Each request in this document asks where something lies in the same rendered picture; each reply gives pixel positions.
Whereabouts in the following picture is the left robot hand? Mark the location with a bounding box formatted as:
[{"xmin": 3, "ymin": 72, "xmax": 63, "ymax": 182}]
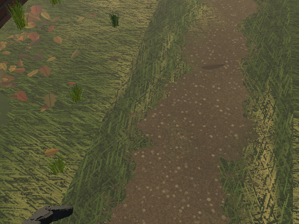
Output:
[{"xmin": 22, "ymin": 205, "xmax": 73, "ymax": 224}]

